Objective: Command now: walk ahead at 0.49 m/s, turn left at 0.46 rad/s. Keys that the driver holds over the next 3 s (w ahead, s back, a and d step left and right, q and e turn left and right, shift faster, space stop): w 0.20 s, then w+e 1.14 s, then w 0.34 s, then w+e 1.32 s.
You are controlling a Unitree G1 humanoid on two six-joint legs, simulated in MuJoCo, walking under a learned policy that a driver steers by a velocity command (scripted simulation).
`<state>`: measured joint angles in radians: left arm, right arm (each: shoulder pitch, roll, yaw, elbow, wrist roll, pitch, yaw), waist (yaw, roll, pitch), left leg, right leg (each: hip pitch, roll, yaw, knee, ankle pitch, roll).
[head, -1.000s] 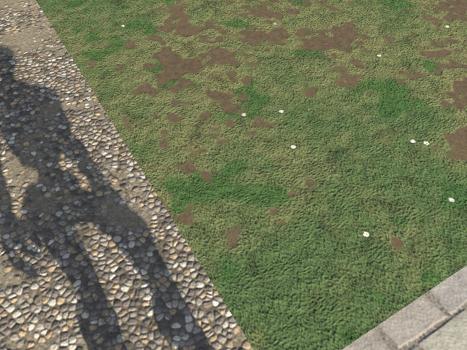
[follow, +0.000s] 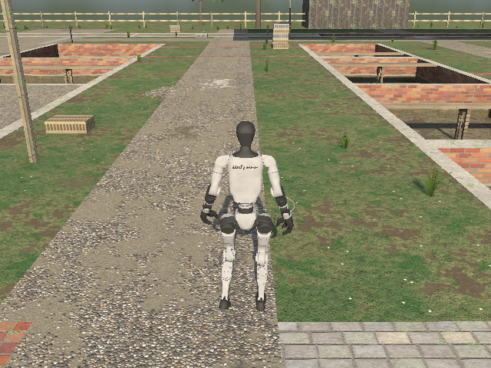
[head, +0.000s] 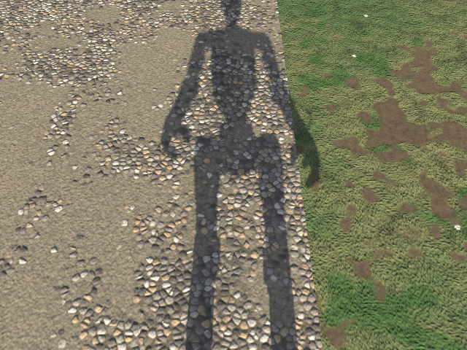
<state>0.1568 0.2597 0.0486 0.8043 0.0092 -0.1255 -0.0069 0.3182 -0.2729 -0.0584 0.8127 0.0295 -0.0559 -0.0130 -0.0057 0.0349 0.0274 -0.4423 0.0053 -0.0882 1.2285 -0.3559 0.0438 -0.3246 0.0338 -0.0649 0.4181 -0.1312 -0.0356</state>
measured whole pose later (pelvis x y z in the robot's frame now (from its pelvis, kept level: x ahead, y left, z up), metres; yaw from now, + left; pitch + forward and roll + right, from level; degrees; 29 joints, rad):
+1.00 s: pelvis +0.52 -0.01 -0.01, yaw -19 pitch +2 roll +0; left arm 0.16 0.28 0.08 0.73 -0.02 -0.05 -0.04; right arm 0.25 -0.27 -0.06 0.81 0.02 -0.11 -0.01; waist -0.01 0.00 0.06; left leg -0.34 0.05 0.00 1.24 -0.44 -0.01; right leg -0.43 0.08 -0.04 0.59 -0.20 -0.11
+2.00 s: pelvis +0.97 -0.28 -0.01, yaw -45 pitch +2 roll +1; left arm 0.16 0.28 0.05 0.65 -0.01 -0.06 -0.03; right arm 0.29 -0.30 -0.04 0.81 0.01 -0.10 0.01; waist -0.03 0.02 0.02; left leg -0.34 0.03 -0.02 1.13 -0.40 0.00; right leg -0.41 0.06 0.01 0.54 -0.17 -0.08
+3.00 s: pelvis +1.22 -0.73 -0.01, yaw -79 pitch +2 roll +1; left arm 0.16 0.30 0.07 0.61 -0.02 -0.04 -0.04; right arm 0.25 -0.32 -0.05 0.79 0.02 -0.09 0.01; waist -0.03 0.01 0.08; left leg -0.32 0.05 0.00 1.18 -0.44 -0.01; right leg -0.44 0.07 -0.01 0.60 -0.19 -0.09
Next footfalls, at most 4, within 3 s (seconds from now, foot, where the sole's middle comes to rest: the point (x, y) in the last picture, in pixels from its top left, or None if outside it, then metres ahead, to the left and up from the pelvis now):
0.36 left None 0.34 0.18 -0.77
0.90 right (281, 303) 0.60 -0.10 -0.77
1.38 left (257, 207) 0.94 -0.05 -0.77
1.90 right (360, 195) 0.99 -0.41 -0.77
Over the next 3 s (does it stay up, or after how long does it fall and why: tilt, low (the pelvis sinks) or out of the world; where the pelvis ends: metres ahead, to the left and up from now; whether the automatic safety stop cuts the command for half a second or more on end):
stays up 1.22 -0.73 -0.01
